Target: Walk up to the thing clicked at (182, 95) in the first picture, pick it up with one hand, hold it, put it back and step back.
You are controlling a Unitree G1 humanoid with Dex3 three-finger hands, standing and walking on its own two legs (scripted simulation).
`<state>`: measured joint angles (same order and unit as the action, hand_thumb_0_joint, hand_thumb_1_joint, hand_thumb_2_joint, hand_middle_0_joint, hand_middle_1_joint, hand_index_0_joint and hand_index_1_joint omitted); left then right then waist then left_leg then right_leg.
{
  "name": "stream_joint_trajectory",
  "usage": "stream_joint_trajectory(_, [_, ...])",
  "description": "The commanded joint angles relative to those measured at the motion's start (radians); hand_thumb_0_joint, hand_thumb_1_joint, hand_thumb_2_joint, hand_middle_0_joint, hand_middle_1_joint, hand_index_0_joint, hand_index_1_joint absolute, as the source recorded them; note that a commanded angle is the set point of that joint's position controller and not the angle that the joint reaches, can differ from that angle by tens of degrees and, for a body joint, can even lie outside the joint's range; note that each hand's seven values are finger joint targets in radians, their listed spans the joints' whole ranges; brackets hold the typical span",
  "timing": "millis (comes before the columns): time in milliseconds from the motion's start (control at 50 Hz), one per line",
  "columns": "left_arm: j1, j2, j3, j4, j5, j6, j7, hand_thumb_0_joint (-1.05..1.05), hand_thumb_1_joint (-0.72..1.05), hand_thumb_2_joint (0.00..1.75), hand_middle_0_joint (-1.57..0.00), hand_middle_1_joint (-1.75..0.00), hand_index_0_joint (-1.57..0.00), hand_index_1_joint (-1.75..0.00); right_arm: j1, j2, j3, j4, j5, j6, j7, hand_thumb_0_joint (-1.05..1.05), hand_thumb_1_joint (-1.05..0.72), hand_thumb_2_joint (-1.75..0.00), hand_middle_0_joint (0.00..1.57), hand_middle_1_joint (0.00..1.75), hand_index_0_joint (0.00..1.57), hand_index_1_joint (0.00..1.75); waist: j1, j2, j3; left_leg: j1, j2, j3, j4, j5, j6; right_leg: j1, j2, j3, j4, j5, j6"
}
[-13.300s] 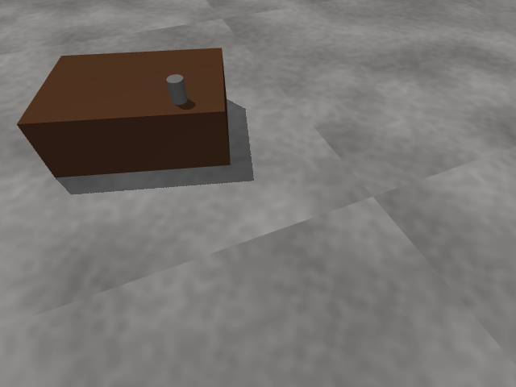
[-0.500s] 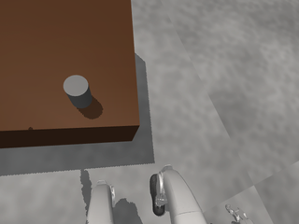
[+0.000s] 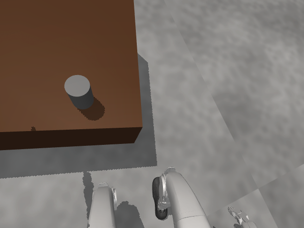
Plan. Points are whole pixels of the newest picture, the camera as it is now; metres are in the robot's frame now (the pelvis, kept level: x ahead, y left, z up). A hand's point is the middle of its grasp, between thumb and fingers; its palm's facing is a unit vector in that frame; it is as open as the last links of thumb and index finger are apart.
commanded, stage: go down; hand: left
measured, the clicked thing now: (80, 93) +0.54 +0.17 -0.23
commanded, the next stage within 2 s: approach in 1.68 s
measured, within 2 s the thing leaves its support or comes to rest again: neither
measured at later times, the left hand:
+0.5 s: hand out of the picture +0.47 +0.38 +0.07, palm faces +0.14 -0.99 +0.01, open 17.3 cm
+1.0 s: hand out of the picture +0.48 +0.37 +0.07, palm faces +0.15 -0.99 +0.02, open 17.4 cm
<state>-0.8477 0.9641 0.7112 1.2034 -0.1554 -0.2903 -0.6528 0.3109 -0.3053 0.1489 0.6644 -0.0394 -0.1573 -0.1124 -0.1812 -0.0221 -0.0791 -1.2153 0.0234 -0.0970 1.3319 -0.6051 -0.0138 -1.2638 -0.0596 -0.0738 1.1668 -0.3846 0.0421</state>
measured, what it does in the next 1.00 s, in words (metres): stands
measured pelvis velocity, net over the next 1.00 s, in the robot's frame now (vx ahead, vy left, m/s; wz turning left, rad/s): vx -0.01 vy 0.00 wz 0.00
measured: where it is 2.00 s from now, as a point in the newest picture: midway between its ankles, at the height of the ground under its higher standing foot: (134, 218)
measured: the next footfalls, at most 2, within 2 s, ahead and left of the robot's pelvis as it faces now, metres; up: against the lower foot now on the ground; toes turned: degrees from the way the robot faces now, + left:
none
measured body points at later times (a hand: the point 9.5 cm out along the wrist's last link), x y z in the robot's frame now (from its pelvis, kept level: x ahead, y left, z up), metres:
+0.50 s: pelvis +0.00 +0.00 +0.00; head +0.19 +0.06 +0.40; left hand +0.46 +0.43 +0.08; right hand +0.04 -0.27 -0.09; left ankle +0.00 +0.12 -0.62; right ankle +0.08 -0.16 -0.62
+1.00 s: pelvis -0.01 +0.00 -0.01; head +0.19 +0.05 +0.39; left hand +0.46 +0.43 +0.07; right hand +0.04 -0.27 -0.10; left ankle +0.00 +0.12 -0.62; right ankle +0.08 -0.16 -0.62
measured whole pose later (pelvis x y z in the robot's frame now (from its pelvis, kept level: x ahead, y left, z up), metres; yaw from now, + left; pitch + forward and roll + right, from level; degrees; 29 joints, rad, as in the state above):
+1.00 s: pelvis -0.01 +0.00 -0.01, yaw +0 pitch +29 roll -5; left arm -0.91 0.99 0.72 1.22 -0.15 -0.29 -0.63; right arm 0.30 -0.31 0.16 0.65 -0.04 -0.15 -0.11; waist -0.20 -0.03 -0.07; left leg -1.26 0.02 -0.10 1.36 -0.61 -0.02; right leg -1.31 -0.06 -0.07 1.19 -0.38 0.04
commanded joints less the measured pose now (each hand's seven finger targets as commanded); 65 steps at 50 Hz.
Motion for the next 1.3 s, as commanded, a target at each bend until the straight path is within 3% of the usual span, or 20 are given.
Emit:
stream_joint_trajectory(0, [-0.325,0.435,0.056,-0.244,-0.03,-0.074,0.016,0.0,-0.47,0.09,-0.04,-0.05,-0.03,-0.06,0.188,-0.217,-0.08,-0.017,0.004,-0.022,-0.023,0.0,-0.9,-0.9,0.2,0.3,0.2,0.3,0.043,0.331,-0.561,0.391,-0.007,0.002,-0.191,0.513,-0.014,0.294,0.041,0.012,-0.061,0.203,-0.078])
stream_joint_trajectory(80, [-0.332,0.441,0.052,-0.208,-0.019,-0.067,0.02,0.0,-0.46,0.09,-0.04,-0.05,-0.03,-0.06,0.19,-0.214,-0.075,-0.02,0.0,-0.017,-0.021,0.0,-0.9,-0.9,0.2,0.3,0.2,0.3,0.044,0.328,-0.535,0.386,-0.006,0.004,-0.194,0.507,-0.013,0.297,0.043,0.014,-0.065,0.199,-0.079])
stream_joint_trajectory(100, [-0.313,0.422,0.047,-0.174,-0.018,-0.065,0.019,0.0,-0.46,0.1,-0.03,-0.05,-0.02,-0.06,0.188,-0.212,-0.074,-0.019,0.003,-0.017,-0.02,0.0,-0.9,-0.9,0.2,0.3,0.2,0.3,0.032,0.321,-0.533,0.374,-0.005,0.0,-0.192,0.515,-0.013,0.295,0.043,0.009,-0.06,0.209,-0.079])
stream_joint_trajectory(240, [-0.318,0.412,0.039,-0.136,-0.026,-0.062,0.009,0.0,-0.49,0.07,-0.04,-0.05,-0.04,-0.05,0.175,-0.218,-0.075,-0.041,0.005,-0.019,-0.019,0.0,-0.9,-0.9,0.2,0.3,0.2,0.3,0.018,0.262,-0.491,0.265,-0.01,0.015,-0.194,0.368,0.002,0.325,0.044,0.019,-0.071,0.15,-0.073])
stream_joint_trajectory(320, [-0.33,0.444,0.058,-0.182,-0.033,-0.067,0.006,0.0,-0.5,0.07,-0.04,-0.05,-0.04,-0.05,0.186,-0.219,-0.073,-0.044,0.008,-0.019,-0.018,0.0,-0.9,-0.9,0.2,0.3,0.2,0.3,0.024,0.261,-0.572,0.295,-0.012,0.018,-0.185,0.404,0.004,0.368,0.041,0.023,-0.069,0.185,-0.07])
stream_joint_trajectory(360, [-0.317,0.41,0.041,-0.169,-0.033,-0.063,0.002,0.0,-0.5,0.08,-0.04,-0.05,-0.03,-0.06,0.198,-0.219,-0.072,-0.036,0.005,-0.018,-0.018,0.0,-0.9,-0.9,0.2,0.3,0.2,0.3,0.012,0.269,-0.588,0.319,-0.011,0.015,-0.177,0.461,0.0,0.368,0.039,0.018,-0.063,0.224,-0.071])
stream_joint_trajectory(400, [-0.324,0.442,0.052,-0.192,-0.028,-0.061,0.007,0.0,-0.49,0.08,-0.04,-0.05,-0.03,-0.06,0.2,-0.222,-0.075,-0.031,0.006,-0.018,-0.019,0.0,-0.9,-0.9,0.2,0.3,0.2,0.3,0.025,0.298,-0.61,0.35,-0.011,0.013,-0.173,0.49,-0.004,0.357,0.039,0.02,-0.062,0.228,-0.072])
stream_joint_trajectory(420, [-0.339,0.477,0.061,-0.227,-0.025,-0.062,0.009,0.0,-0.47,0.08,-0.04,-0.05,-0.03,-0.06,0.198,-0.225,-0.075,-0.03,0.007,-0.017,-0.02,0.0,-0.9,-0.9,0.2,0.3,0.2,0.3,0.039,0.325,-0.615,0.37,-0.009,0.009,-0.181,0.49,-0.008,0.342,0.042,0.016,-0.055,0.211,-0.075])
stream_joint_trajectory(520, [-0.357,0.474,0.068,-0.216,-0.021,-0.062,0.022,0.0,-0.46,0.09,-0.04,-0.05,-0.03,-0.06,0.204,-0.219,-0.068,-0.017,0.003,-0.013,-0.019,0.0,-0.9,-0.9,0.2,0.3,0.2,0.3,0.033,0.345,-0.588,0.397,-0.006,-0.003,-0.176,0.548,-0.015,0.296,0.043,0.006,-0.052,0.224,-0.078])
stream_joint_trajectory(580, [-0.343,0.464,0.062,-0.19,-0.009,-0.054,0.029,0.0,-0.46,0.09,-0.04,-0.05,-0.03,-0.06,0.194,-0.214,-0.068,-0.027,0.004,-0.009,-0.019,0.0,-0.9,-0.9,0.2,0.3,0.2,0.3,0.039,0.323,-0.549,0.362,-0.01,0.01,-0.188,0.488,-0.007,0.315,0.042,0.015,-0.068,0.203,-0.076])
stream_joint_trajectory(660, [-0.313,0.411,0.033,-0.136,-0.013,-0.041,0.022,0.0,-0.49,0.09,-0.04,-0.06,-0.03,-0.06,0.18,-0.215,-0.07,-0.041,0.008,-0.01,-0.016,0.0,-0.9,-0.9,0.2,0.3,0.2,0.3,0.018,0.288,-0.487,0.311,-0.006,0.008,-0.196,0.417,-0.004,0.295,0.046,0.01,-0.072,0.164,-0.075])
stream_joint_trajectory(760, [-0.316,0.396,0.024,-0.139,-0.031,-0.048,0.011,0.0,-0.53,0.07,-0.04,-0.05,-0.04,-0.06,0.189,-0.219,-0.071,-0.045,0.01,-0.013,-0.015,0.0,-0.9,-0.9,0.2,0.3,0.2,0.3,0.004,0.243,-0.508,0.277,-0.007,0.014,-0.175,0.416,0.007,0.333,0.042,0.019,-0.072,0.191,-0.07])
stream_joint_trajectory(860, [-0.351,0.456,0.054,-0.182,-0.028,-0.065,0.019,0.0,-0.53,0.08,-0.04,-0.06,-0.04,-0.06,0.192,-0.22,-0.07,-0.036,0.009,-0.014,-0.015,0.0,-0.89,-0.9,0.2,0.3,0.2,0.3,0.023,0.27,-0.565,0.296,-0.011,0.015,-0.172,0.407,0.003,0.338,0.042,0.021,-0.061,0.18,-0.072])
stream_joint_trajectory(920, [-0.389,0.484,0.067,-0.233,-0.027,-0.074,0.022,0.0,-0.51,0.09,-0.04,-0.06,-0.03,-0.06,0.199,-0.225,-0.071,-0.029,0.005,-0.011,-0.017,0.0,-0.9,-0.9,0.2,0.3,0.2,0.3,0.027,0.334,-0.621,0.362,-0.01,0.01,-0.166,0.463,-0.006,0.311,0.04,0.018,-0.051,0.194,-0.074])
stream_joint_trajectory(1020, [-0.38,0.502,0.075,-0.223,-0.006,-0.062,0.035,0.0,-0.49,0.09,-0.04,-0.06,-0.03,-0.06,0.193,-0.215,-0.063,-0.026,0.002,-0.005,-0.018,0.0,-0.9,-0.9,0.2,0.3,0.2,0.3,0.035,0.36,-0.612,0.367,-0.011,0.009,-0.171,0.498,-0.01,0.32,0.039,0.017,-0.048,0.215,-0.076])
stream_joint_trajectory(1100, [-0.33,0.464,0.061,-0.17,0.001,-0.044,0.031,0.0,-0.48,0.09,-0.04,-0.06,-0.03,-0.07,0.194,-0.218,-0.067,-0.031,0.002,-0.001,-0.017,0.0,-0.9,-0.9,0.2,0.3,0.2,0.3,0.031,0.345,-0.555,0.365,-0.006,0.004,-0.171,0.523,-0.012,0.287,0.044,0.008,-0.053,0.216,-0.078])
stream_joint_trajectory(1160, [-0.314,0.431,0.04,-0.138,-0.003,-0.039,0.029,0.0,-0.54,0.08,-0.04,-0.07,-0.04,-0.08,0.188,-0.21,-0.063,-0.043,0.006,-0.002,-0.016,0.0,-0.9,-0.9,0.2,0.3,0.2,0.3,0.011,0.269,-0.498,0.262,-0.01,0.022,-0.167,0.426,0.006,0.34,0.042,0.023,-0.065,0.202,-0.071])
stream_joint_trajectory(1200, [-0.309,0.425,0.041,-0.147,-0.015,-0.043,0.026,0.0,-0.53,0.07,-0.04,-0.07,-0.04,-0.07,0.18,-0.214,-0.068,-0.049,0.012,-0.005,-0.015,0.0,-0.9,-0.9,0.2,0.3,0.2,0.3,0.016,0.274,-0.479,0.243,-0.008,0.016,-0.176,0.384,0.004,0.315,0.043,0.019,-0.061,0.167,-0.073])
stream_joint_trajectory(1260, [-0.317,0.395,0.027,-0.162,-0.031,-0.05,0.018,0.0,-0.57,0.07,-0.04,-0.07,-0.04,-0.07,0.188,-0.22,-0.075,-0.051,0.014,-0.009,-0.012,0.0,-0.9,-0.9,0.2,0.3,0.2,0.3,0.004,0.263,-0.514,0.269,-0.005,0.014,-0.168,0.406,0.004,0.315,0.042,0.017,-0.058,0.181,-0.072])
stream_joint_trajectory(1280, [-0.331,0.412,0.032,-0.18,-0.032,-0.054,0.014,0.0,-0.56,0.06,-0.05,-0.06,-0.05,-0.06,0.189,-0.219,-0.075,-0.049,0.014,-0.009,-0.014,0.0,-0.9,-0.9,0.2,0.3,0.2,0.3,0.008,0.266,-0.524,0.276,-0.007,0.014,-0.169,0.399,0.003,0.319,0.043,0.019,-0.062,0.178,-0.071])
